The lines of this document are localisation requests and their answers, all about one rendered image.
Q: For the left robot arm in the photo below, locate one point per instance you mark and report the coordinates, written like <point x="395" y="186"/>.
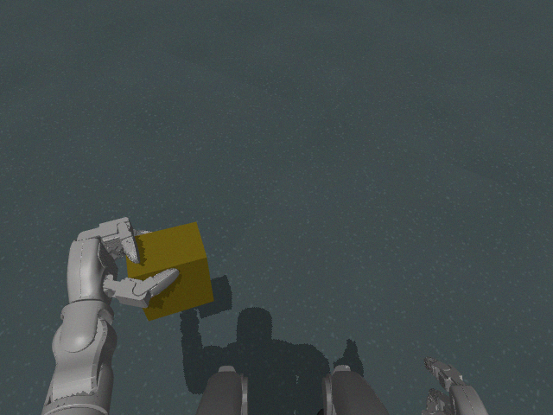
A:
<point x="83" y="347"/>

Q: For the left robot hand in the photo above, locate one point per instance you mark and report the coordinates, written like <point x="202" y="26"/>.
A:
<point x="92" y="272"/>

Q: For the carton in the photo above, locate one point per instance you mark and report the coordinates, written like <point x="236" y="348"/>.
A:
<point x="180" y="248"/>

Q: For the right robot hand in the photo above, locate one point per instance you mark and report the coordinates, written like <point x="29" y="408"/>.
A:
<point x="462" y="399"/>

